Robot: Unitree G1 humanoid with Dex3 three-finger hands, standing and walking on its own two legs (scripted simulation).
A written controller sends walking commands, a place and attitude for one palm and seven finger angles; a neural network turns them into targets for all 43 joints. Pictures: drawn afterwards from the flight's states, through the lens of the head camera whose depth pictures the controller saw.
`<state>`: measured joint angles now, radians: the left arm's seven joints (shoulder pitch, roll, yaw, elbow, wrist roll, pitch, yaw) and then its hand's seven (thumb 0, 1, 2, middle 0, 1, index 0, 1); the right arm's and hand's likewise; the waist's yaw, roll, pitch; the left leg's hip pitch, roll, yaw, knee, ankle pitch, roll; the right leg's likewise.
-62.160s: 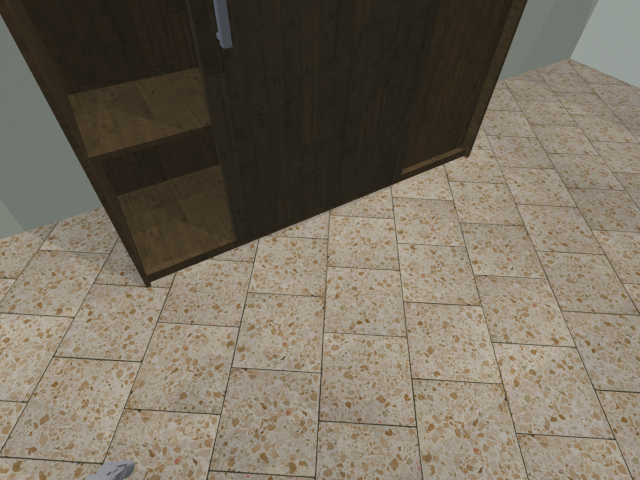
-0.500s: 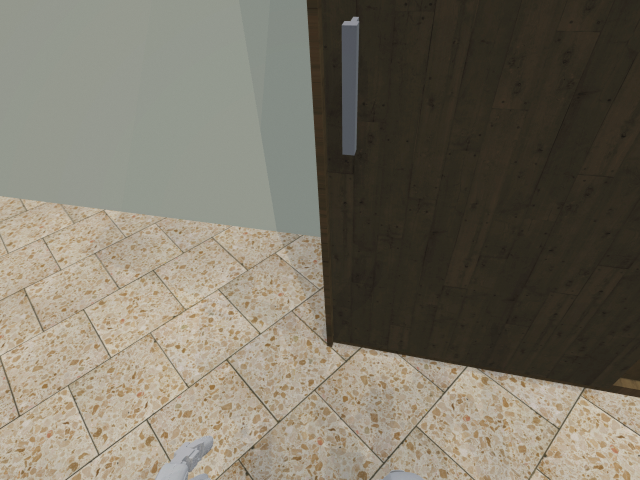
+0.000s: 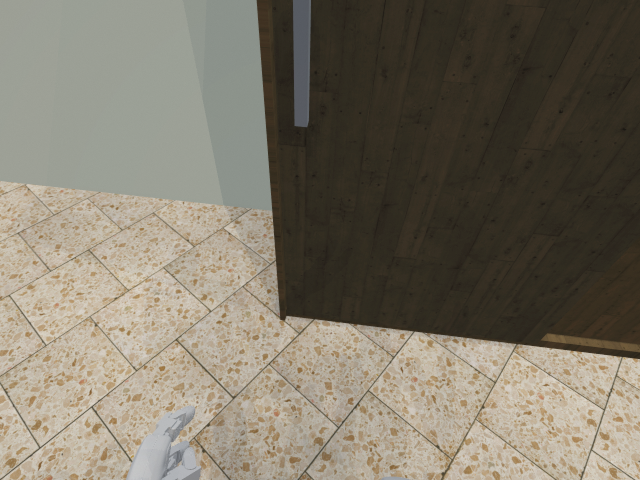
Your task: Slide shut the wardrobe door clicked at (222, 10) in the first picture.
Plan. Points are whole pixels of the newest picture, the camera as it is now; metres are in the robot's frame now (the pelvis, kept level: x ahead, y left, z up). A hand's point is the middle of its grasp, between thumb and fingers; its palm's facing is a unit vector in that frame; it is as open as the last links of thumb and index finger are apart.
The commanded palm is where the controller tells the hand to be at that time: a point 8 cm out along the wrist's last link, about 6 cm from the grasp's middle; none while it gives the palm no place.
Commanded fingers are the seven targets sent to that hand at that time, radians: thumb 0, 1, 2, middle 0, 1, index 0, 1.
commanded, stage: stop stepping back and stand still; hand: right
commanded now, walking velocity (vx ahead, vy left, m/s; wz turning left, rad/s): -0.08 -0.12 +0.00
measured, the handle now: (303, 57) +0.73 +0.06 +0.20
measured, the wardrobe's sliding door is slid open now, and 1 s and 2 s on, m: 0.00 0.00 0.00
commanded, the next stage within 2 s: let the arm hang, fingers relaxed in 0.74 s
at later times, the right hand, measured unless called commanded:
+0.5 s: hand (635, 313) +0.25 -0.28 +0.18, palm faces +0.40 +0.80 -0.45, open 7.4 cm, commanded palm +0.19 -0.32 +0.19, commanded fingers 0.00 -0.90 -0.90 0.20 0.30 0.20 0.30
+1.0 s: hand (543, 418) +0.22 -0.28 -0.04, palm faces +0.05 +0.91 -0.40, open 7.4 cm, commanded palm none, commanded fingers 0.00 -0.90 -0.90 0.20 0.30 0.20 0.30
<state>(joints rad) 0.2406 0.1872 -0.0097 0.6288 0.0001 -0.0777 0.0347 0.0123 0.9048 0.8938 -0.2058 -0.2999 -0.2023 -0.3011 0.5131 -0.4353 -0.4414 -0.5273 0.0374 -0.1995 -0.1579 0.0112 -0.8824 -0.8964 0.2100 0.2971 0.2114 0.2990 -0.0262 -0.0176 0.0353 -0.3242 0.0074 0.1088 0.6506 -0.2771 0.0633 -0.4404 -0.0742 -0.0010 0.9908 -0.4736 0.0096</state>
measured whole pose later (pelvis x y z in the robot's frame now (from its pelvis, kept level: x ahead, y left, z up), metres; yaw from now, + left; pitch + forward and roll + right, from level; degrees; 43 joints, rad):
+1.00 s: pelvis +0.02 -0.05 +0.01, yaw +0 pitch +0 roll +1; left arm 0.14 0.31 0.00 0.79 0.02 -0.03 -0.02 0.01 0.91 0.89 -0.21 -0.30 -0.20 -0.30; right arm 0.23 -0.33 -0.07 0.41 -0.02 0.02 -0.01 0.00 -0.90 -0.90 0.20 0.29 0.20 0.30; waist 0.01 -0.07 -0.02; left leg -0.31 0.05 0.08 0.58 -0.28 -0.02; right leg -0.34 0.00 -0.08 0.60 -0.27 -0.05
